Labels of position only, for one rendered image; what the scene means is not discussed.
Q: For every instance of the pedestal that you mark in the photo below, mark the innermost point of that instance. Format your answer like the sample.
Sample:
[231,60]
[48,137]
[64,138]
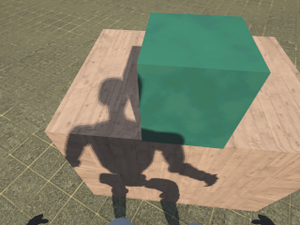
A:
[97,128]

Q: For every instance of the carton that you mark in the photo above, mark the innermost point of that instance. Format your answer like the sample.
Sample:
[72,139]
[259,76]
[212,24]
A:
[197,77]

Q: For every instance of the right robot hand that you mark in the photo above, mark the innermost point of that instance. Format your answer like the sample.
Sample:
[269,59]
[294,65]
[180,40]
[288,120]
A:
[263,220]

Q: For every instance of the left robot hand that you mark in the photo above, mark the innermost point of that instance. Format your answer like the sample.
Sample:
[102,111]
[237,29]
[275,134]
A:
[37,220]

